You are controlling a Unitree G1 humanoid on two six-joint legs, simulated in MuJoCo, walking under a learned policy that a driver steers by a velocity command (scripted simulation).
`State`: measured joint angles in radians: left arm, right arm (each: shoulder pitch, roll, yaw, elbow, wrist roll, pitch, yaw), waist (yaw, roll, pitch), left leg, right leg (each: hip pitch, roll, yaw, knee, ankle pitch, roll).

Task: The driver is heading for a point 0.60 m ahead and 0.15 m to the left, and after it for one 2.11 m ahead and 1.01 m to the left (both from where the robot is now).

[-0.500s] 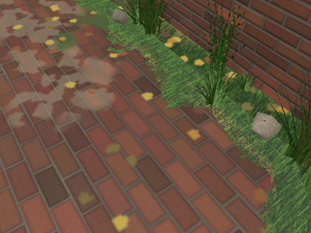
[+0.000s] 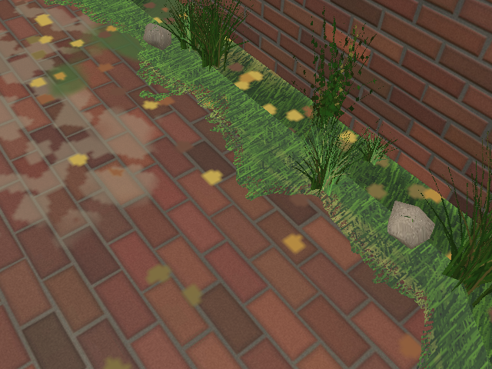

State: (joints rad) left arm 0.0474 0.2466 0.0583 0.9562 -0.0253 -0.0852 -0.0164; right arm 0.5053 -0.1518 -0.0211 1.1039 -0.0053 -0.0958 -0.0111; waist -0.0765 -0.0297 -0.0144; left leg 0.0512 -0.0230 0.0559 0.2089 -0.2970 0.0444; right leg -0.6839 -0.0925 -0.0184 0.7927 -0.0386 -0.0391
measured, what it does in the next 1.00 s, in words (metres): walks ahead, turning left: right foot, then left foot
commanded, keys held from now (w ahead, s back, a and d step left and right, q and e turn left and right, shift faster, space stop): w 0.26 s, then w+q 0.42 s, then q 0.32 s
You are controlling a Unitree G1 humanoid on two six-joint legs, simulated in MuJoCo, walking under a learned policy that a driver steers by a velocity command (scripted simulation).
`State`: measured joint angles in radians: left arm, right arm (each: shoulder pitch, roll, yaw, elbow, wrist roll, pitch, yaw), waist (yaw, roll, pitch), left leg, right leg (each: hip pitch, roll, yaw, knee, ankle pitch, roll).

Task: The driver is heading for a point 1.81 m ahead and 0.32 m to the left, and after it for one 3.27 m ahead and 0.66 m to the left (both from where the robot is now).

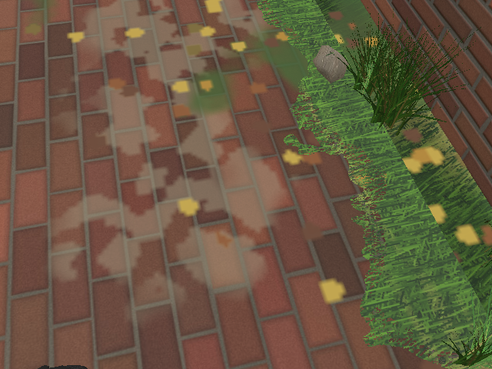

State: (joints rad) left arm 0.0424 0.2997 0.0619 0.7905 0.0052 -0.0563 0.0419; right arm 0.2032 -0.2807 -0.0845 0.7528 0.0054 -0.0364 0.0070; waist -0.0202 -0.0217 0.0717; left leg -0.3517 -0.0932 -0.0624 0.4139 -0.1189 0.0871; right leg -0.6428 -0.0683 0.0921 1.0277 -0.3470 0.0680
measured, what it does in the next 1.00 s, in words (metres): steps on the spot, turning left: right foot, then left foot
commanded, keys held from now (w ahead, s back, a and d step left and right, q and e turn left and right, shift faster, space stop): q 0.42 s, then no key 0.58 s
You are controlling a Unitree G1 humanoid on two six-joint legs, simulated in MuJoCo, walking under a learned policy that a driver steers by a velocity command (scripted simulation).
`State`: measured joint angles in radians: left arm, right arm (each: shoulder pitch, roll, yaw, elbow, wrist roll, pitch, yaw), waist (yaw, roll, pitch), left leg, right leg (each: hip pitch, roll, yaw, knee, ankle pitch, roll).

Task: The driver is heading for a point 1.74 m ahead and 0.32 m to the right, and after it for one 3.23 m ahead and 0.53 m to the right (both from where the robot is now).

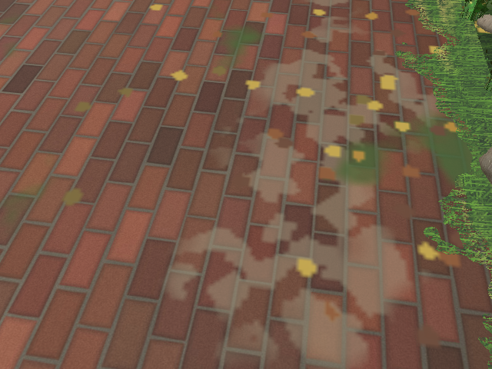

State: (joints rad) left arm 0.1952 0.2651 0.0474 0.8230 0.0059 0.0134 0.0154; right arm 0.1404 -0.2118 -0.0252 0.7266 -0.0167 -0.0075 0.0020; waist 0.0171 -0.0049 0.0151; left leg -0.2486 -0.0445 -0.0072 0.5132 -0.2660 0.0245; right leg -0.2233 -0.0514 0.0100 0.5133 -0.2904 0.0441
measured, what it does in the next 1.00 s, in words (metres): walks ahead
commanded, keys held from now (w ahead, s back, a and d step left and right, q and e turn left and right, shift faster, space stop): no key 0.50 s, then w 0.50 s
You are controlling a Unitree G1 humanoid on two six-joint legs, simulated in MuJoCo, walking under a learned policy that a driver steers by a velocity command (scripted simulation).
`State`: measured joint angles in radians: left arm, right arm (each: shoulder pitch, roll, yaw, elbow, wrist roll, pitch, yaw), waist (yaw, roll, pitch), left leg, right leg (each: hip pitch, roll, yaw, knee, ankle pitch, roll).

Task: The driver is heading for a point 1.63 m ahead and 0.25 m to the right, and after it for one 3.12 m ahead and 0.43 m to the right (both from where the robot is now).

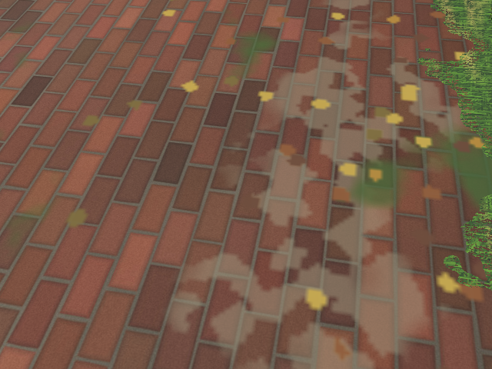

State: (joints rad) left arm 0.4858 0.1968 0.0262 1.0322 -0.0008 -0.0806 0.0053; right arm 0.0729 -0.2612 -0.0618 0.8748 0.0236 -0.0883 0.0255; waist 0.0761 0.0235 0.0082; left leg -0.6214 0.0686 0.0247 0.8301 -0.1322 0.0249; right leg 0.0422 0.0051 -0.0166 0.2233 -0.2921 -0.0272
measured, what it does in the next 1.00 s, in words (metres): walks ahead: left foot, then right foot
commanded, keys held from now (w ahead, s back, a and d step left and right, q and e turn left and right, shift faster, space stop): w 1.00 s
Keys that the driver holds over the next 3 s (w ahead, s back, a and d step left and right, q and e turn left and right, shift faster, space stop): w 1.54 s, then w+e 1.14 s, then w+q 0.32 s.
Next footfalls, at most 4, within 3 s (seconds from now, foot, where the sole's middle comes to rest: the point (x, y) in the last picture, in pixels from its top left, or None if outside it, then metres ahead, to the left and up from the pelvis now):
0.18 left None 0.29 0.14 -0.78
0.72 right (321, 335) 0.60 -0.10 -0.78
1.26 left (245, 237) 0.91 0.14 -0.78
1.82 right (316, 170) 1.21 -0.10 -0.78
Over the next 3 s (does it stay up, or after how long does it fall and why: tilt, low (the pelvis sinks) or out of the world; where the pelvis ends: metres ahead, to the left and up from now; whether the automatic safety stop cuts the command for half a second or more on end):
stays up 1.61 -0.24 -0.01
